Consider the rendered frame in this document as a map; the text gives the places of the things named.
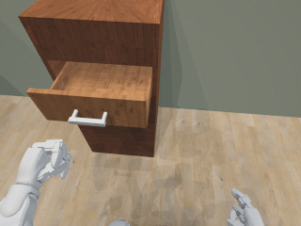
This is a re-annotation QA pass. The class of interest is handle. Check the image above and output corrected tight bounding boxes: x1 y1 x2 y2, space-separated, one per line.
68 109 107 127

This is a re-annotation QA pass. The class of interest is cabinet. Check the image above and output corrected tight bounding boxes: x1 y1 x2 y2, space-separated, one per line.
18 0 165 157

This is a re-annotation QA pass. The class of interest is left robot forearm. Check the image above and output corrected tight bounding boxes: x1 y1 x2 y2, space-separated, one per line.
0 184 40 226

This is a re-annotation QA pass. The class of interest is left robot hand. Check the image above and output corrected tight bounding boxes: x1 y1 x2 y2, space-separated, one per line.
16 139 72 190

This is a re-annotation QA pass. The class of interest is right robot hand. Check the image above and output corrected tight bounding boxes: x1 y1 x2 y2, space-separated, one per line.
227 188 264 226

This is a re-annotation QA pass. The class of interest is drawer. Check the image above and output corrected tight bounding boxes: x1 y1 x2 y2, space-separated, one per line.
26 61 152 128

